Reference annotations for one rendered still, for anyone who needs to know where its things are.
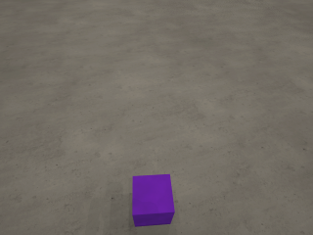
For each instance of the carton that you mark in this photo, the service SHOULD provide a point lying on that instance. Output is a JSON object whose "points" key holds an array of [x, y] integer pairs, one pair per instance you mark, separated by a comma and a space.
{"points": [[152, 200]]}

